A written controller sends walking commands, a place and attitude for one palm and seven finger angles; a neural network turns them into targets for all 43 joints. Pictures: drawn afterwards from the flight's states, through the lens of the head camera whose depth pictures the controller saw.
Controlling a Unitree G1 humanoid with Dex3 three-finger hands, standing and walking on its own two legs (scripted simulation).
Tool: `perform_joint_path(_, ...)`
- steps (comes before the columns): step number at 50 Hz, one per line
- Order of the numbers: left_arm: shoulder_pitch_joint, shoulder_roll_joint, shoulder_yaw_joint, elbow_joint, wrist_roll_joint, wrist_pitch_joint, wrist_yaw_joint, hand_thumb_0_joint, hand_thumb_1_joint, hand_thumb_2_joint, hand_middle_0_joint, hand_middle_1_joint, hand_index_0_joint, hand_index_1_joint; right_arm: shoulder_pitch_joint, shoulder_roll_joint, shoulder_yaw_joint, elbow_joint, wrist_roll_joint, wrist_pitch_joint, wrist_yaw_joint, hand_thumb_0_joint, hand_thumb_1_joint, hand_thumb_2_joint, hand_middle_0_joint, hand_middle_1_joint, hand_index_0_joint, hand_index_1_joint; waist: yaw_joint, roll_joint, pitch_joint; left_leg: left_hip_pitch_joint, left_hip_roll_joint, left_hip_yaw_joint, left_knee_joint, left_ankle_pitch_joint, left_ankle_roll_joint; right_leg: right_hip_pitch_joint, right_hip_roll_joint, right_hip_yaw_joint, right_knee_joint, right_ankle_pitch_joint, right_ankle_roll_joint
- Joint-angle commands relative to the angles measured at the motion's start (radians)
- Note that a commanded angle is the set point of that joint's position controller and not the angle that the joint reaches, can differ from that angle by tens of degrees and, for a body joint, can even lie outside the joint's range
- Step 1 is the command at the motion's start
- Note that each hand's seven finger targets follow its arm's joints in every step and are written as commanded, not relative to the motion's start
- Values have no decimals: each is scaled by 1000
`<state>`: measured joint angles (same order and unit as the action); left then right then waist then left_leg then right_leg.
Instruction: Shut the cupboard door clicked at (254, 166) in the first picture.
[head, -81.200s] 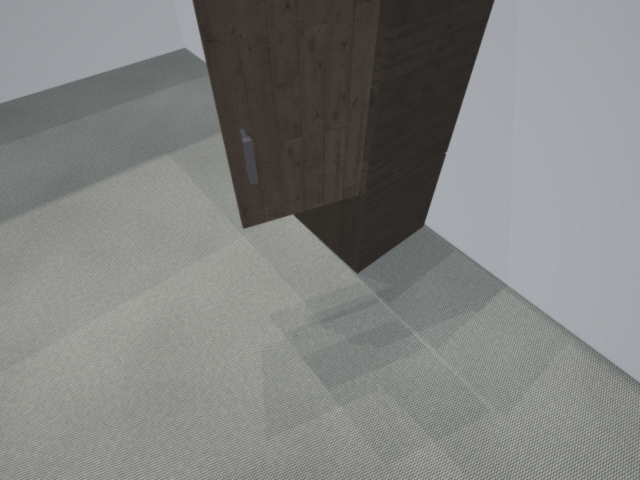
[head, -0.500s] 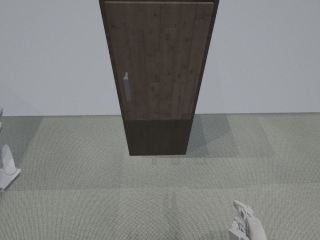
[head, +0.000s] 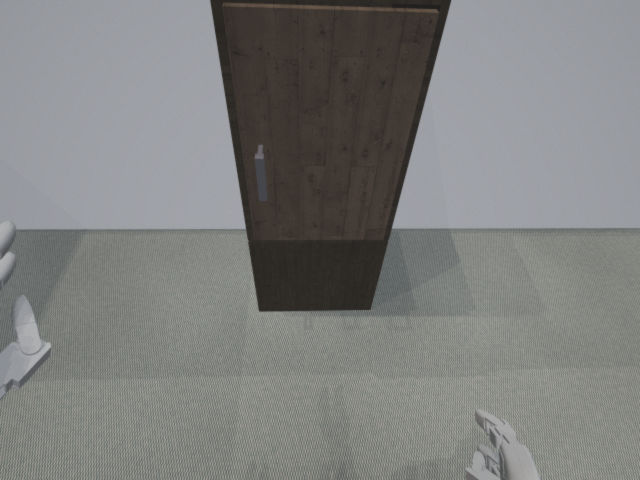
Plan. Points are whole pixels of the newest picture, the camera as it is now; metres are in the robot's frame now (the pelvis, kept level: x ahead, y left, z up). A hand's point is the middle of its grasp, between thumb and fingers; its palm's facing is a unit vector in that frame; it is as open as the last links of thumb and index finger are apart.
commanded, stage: let the arm hang, fingers relaxed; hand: left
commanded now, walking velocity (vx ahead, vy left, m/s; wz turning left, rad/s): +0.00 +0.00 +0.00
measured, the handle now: (261, 173) +0.74 +0.17 -0.09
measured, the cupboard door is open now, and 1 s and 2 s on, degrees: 0 0 0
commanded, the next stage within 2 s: look to check the result in 1.16 s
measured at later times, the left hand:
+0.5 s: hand out of the picture -0.03 +0.16 -0.18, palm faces +0.03 -0.98 -0.18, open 7.1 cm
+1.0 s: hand out of the picture -0.02 +0.14 -0.18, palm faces +0.02 -0.99 -0.16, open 7.4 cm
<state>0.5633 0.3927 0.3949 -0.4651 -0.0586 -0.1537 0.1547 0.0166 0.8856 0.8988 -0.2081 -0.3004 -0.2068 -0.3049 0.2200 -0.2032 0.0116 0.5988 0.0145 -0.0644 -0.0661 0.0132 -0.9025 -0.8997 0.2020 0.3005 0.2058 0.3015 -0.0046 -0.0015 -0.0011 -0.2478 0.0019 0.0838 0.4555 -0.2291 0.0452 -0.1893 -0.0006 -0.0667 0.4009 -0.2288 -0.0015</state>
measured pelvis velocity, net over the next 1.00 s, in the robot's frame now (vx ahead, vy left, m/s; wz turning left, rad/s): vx -0.01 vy -0.02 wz -0.01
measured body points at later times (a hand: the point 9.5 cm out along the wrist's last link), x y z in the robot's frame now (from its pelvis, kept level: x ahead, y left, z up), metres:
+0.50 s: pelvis -0.02 -0.02 +0.00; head +0.00 +0.00 +0.45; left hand -0.03 +0.22 -0.16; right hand -0.02 -0.27 -0.15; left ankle +0.01 +0.08 -0.74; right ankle -0.01 -0.12 -0.74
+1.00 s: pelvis -0.01 -0.02 +0.00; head -0.02 -0.02 +0.45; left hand -0.02 +0.19 -0.16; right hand -0.03 -0.22 -0.16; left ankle +0.01 +0.08 -0.74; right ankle -0.01 -0.12 -0.74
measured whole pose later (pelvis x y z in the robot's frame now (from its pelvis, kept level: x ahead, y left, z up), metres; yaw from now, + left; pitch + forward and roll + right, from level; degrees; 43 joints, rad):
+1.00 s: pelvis -0.01 -0.02 +0.00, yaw +0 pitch -2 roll +0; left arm 0.30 0.12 0.00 1.13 0.01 0.01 0.03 0.02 0.92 0.90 -0.20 -0.30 -0.20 -0.30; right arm 0.32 -0.12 0.01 1.13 -0.02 0.01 -0.03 0.01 -0.91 -0.90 0.20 0.30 0.20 0.30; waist -0.01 0.00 0.01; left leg -0.19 0.01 0.09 0.40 -0.18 0.03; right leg -0.16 0.00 -0.06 0.41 -0.22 -0.03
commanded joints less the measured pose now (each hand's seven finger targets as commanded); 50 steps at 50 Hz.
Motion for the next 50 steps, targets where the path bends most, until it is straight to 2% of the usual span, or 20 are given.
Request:
perform_joint_path(1, -55, 180, 125, -238, 3, -76, 27, 0, 900, 900, -200, -300, -200, -300, -88, -124, -43, -152, -4, -54, -18, 0, -900, -900, 200, 300, 200, 300, 6, 109, -102, -37, 102, -133, -121, 115, -39, 103, -37, 74, -6, 165, 1)
perform_joint_path(2, -53, 175, 120, -235, 4, -77, 27, 0, 900, 900, -200, -300, -200, -300, -86, -125, -43, -152, -4, -54, -18, 0, -900, -900, 200, 300, 200, 300, 6, 113, -102, -32, 102, -134, -122, 118, -38, 99, -35, 74, -5, 161, 0)
perform_joint_path(3, -99, 6, -321, 552, 71, 50, -113, 0, 900, 900, -200, -300, -200, -300, -163, -293, -74, 46, 11, -124, 75, 0, -900, -900, 200, 300, 200, 300, -23, 79, 31, -68, 107, -134, 44, 316, -30, -75, -109, 24, 107, 248, -21)
perform_joint_path(4, -116, 7, -282, 600, 75, 136, -134, 0, 900, 900, -200, -300, -200, -300, -66, -272, -86, 78, -6, -63, 81, 0, -900, -900, 200, 300, 200, 300, -16, 95, -63, 18, 114, -110, 33, 357, -50, -93, -106, 92, 67, 177, -35)
perform_joint_path(5, -116, -5, -289, 591, 77, 155, -140, 0, 900, 900, -200, -300, -200, -300, -36, -263, -88, 73, -12, -48, 77, 0, -900, -900, 200, 300, 200, 300, -13, 94, -69, 46, 122, -107, 41, 386, -44, -107, -89, 79, 69, 130, -35)
perform_joint_path(6, -149, -15, -296, 623, 78, 156, -143, 0, 900, 900, -200, -300, -200, -300, -26, -257, -80, 80, -17, -36, 75, 0, -900, -900, 200, 300, 200, 300, -15, 79, -87, 6, 141, -141, 18, 331, -18, -103, -75, 56, 104, 43, -35)
perform_joint_path(7, -176, -5, -300, 676, 82, 151, -148, 0, 900, 900, -200, -300, -200, -300, -37, -258, -69, 86, -21, -21, 74, 0, -900, -900, 200, 300, 200, 300, -7, 34, -77, -30, 152, -166, -9, 290, 6, -85, -65, 57, 127, 18, -31)
perform_joint_path(8, -196, 8, -305, 731, 85, 147, -151, 0, 900, 900, -200, -300, -200, -300, -47, -262, -61, 92, -24, -9, 73, 0, -900, -900, 200, 300, 200, 300, -1, -49, -73, -55, 151, -183, -21, 251, 18, -47, -62, 67, 117, 20, -33)
perform_joint_path(10, -229, 29, -315, 853, 89, 143, -152, 0, 900, 900, -200, -300, -200, -300, -61, -255, -54, 110, -30, 6, 73, 0, -900, -900, 200, 300, 200, 300, 4, -168, -80, -43, 125, -181, -15, 200, 11, -30, -88, 108, 78, 55, -45)
perform_joint_path(12, -263, 9, -332, 974, 85, 151, -148, 0, 900, 900, -200, -300, -200, -300, -41, -219, -40, 150, -35, 27, 72, 0, -900, -900, 200, 300, 200, 300, -5, -190, -65, -11, 92, -163, -3, 138, 3, -61, -120, 143, 46, 29, -58)
perform_joint_path(13, -278, -5, -344, 1028, 83, 157, -145, 0, 900, 900, -200, -300, -200, -300, -31, -199, -31, 169, -38, 39, 72, 0, -900, -900, 200, 300, 200, 300, -10, -172, -52, 1, 82, -160, -12, 101, -1, -81, -124, 155, 28, -13, -59)
perform_joint_path(15, -289, -12, -357, 1118, 80, 164, -141, 0, 900, 900, -200, -300, -200, -300, -27, -182, -21, 201, -40, 55, 71, 0, -900, -900, 200, 300, 200, 300, -9, -65, -14, 2, 78, -159, -49, 42, -5, -94, -116, 156, 1, -78, -53)
perform_joint_path(17, -272, -30, -361, 1211, 77, 161, -140, 0, 900, 900, -200, -300, -200, -300, -26, -156, -16, 243, -42, 58, 66, 0, -900, -900, 200, 300, 200, 300, -1, 42, -10, -14, 79, -158, -85, 11, -4, -58, -106, 152, -5, -59, -46)
perform_joint_path(21, -231, -62, -352, 1346, 75, 155, -135, 0, 900, 900, -200, -300, -200, -300, 18, -118, -20, 314, -40, 65, 54, 0, -900, -900, 200, 300, 200, 300, 5, 166, -9, -27, 79, -155, -110, -58, -7, -3, -103, 139, -46, -48, -55)
perform_joint_path(23, -226, -63, -359, 1400, 71, 150, -135, 0, 900, 900, -200, -300, -200, -300, 40, -108, -19, 349, -37, 67, 50, 0, -900, -900, 200, 300, 200, 300, 5, 168, -3, -26, 78, -149, -111, -53, -12, 11, -107, 143, -65, -33, -59)
perform_joint_path(27, -231, -89, -369, 1481, 69, 144, -133, 0, 900, 900, -200, -300, -200, -300, 98, -93, -22, 405, -33, 69, 42, 0, -900, -900, 200, 300, 200, 300, -9, 47, 34, 20, 88, -145, -112, -25, -12, -31, -110, 144, -104, -56, -60)
perform_joint_path(34, -202, -124, -376, 1559, 69, 146, -126, 0, 900, 900, -200, -300, -200, -300, 154, -63, -20, 466, -32, 70, 35, 0, -900, -900, 200, 300, 200, 300, -8, -50, 79, 44, 90, -127, -127, -15, -8, -62, -105, 137, -122, -84, -52)
perform_joint_path(37, -188, -139, -377, 1572, 69, 143, -122, 0, 900, 900, -200, -300, -200, -300, 158, -47, -17, 484, -31, 67, 34, 0, -900, -900, 200, 300, 200, 300, -6, -47, 63, 57, 91, -118, -126, 19, -8, -50, -105, 138, -118, -52, -50)
perform_joint_path(42, -180, -158, -378, 1582, 70, 146, -118, 0, 900, 900, -200, -300, -200, -300, 164, -23, -14, 501, -32, 68, 33, 0, -900, -900, 200, 300, 200, 300, -3, -20, 119, 32, 92, -120, -149, 0, -9, -69, -99, 132, -111, -47, -46)
perform_joint_path(50, -168, -165, -374, 1586, 71, 142, -116, 0, 900, 900, -200, -300, -200, -300, 170, -13, -15, 508, -29, 61, 28, 0, -900, -900, 200, 300, 200, 300, 3, 7, 108, 36, 95, -118, -150, 33, -10, -42, -92, 129, -99, 11, -44)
